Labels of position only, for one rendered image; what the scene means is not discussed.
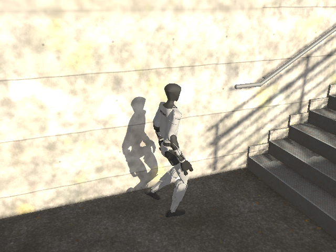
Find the stairs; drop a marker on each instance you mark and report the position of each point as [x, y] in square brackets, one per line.
[302, 167]

